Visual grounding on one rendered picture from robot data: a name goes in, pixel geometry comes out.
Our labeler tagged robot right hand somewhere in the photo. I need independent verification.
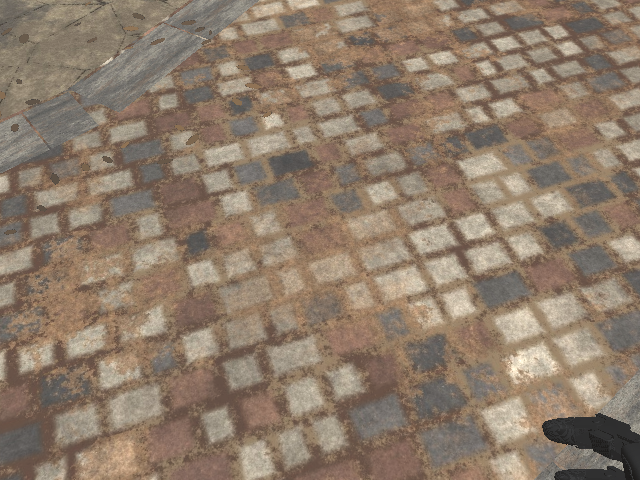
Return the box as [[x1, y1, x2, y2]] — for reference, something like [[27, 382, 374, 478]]
[[542, 413, 640, 480]]

